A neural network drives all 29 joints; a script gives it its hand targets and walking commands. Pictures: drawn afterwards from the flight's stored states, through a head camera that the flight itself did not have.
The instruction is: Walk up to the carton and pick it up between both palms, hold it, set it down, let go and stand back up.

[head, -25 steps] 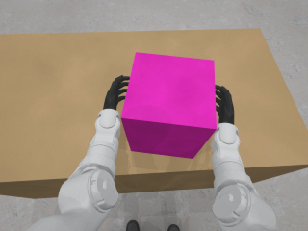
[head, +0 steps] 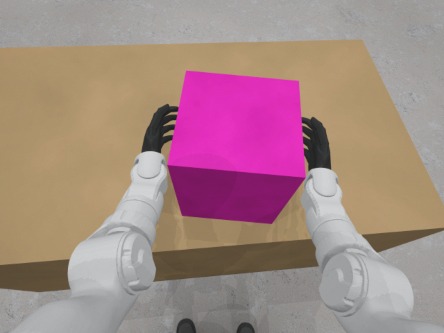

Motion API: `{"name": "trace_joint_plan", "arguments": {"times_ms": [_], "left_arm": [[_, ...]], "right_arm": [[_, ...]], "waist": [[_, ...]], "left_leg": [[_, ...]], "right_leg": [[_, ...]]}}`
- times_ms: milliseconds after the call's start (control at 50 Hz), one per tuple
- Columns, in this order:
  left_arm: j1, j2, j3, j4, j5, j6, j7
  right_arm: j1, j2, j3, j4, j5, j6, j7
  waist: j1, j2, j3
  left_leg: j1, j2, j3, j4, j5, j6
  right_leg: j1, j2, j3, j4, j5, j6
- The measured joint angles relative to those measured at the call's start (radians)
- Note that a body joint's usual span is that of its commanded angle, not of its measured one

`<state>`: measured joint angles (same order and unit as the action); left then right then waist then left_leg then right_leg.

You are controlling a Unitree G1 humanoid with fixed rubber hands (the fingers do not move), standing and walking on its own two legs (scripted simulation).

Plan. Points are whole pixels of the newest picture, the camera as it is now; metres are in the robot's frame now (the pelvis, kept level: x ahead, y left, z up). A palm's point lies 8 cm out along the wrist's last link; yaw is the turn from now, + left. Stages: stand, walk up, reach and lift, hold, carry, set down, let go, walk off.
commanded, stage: set down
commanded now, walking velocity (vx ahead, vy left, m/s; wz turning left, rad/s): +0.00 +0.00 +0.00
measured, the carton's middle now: (233, 156) +0.46 -0.01 -0.04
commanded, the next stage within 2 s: none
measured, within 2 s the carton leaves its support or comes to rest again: neither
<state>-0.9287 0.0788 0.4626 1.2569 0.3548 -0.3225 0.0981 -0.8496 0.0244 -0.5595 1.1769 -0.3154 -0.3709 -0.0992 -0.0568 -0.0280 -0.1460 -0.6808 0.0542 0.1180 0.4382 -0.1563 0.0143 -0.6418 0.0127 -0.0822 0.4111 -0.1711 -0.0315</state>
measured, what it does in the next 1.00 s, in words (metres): stands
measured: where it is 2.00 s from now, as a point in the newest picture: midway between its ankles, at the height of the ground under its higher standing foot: outside the picture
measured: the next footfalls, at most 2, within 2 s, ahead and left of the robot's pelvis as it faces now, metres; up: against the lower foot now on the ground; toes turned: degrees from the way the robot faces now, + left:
none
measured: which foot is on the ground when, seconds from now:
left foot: down 0.00-1.00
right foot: down 0.00-1.00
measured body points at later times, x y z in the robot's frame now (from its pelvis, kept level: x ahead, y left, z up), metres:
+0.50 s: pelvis -0.03 +0.00 -0.03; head +0.10 +0.01 +0.40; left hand +0.47 +0.18 +0.02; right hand +0.45 -0.21 +0.01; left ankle +0.01 +0.11 -0.73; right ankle -0.01 -0.10 -0.73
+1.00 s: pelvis -0.02 +0.00 -0.01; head +0.07 +0.01 +0.43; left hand +0.48 +0.19 +0.11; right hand +0.46 -0.21 +0.11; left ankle +0.00 +0.12 -0.73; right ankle -0.01 -0.10 -0.73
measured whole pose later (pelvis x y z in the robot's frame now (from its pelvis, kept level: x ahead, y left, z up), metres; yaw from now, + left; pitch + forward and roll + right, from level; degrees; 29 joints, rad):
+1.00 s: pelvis -0.02 +0.00 -0.01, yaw +1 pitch +24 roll -1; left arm -1.22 0.33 -0.14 1.51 -0.29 -0.21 0.02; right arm -1.12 -0.31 0.07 1.38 0.41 -0.16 -0.06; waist -0.06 0.00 -0.26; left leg -0.79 0.04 0.04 0.56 -0.18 0.00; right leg -0.74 0.01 -0.09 0.53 -0.20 -0.03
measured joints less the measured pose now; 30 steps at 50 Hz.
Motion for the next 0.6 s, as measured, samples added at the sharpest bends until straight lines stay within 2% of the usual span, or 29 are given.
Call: {"name": "trace_joint_plan", "arguments": {"times_ms": [100, 260, 320, 460, 600], "left_arm": [[-0.071, 0.062, -0.159, 0.161, -0.178, -0.032, 0.028], [-0.195, 0.108, -0.321, 0.36, -0.363, -0.095, 0.003], [-0.226, 0.13, -0.376, 0.412, -0.43, -0.112, -0.01], [-0.244, 0.177, -0.51, 0.427, -0.578, -0.128, -0.034], [-0.269, 0.209, -0.612, 0.391, -0.681, -0.096, -0.055]], "right_arm": [[-0.071, -0.069, 0.168, 0.138, 0.174, 0.009, -0.011], [-0.159, -0.15, 0.372, 0.286, 0.379, -0.013, -0.011], [-0.184, -0.178, 0.41, 0.311, 0.423, -0.02, -0.011], [-0.213, -0.251, 0.493, 0.309, 0.527, -0.006, 0.007], [-0.238, -0.301, 0.586, 0.279, 0.649, 0.058, 0.044]], "waist": [[-0.009, 0.021, -0.059], [0.015, 0.051, -0.1], [0.021, 0.062, -0.102], [0.016, 0.061, -0.114], [0.009, 0.04, -0.137]], "left_leg": [[-0.102, 0.008, -0.006, 0.079, -0.028, 0.002], [-0.214, 0.011, -0.032, 0.204, -0.077, 0.001], [-0.245, 0.008, -0.042, 0.238, -0.087, 0.002], [-0.298, 0.002, -0.056, 0.271, -0.085, -0.002], [-0.32, -0.002, -0.059, 0.266, -0.07, -0.008]], "right_leg": [[-0.094, 0.002, -0.001, 0.063, -0.019, 0.002], [-0.202, 0.003, 0.0, 0.179, -0.062, 0.006], [-0.234, 0.001, -0.002, 0.216, -0.074, 0.005], [-0.291, -0.004, -0.006, 0.264, -0.083, 0.002], [-0.323, -0.006, -0.004, 0.279, -0.08, -0.005]]}}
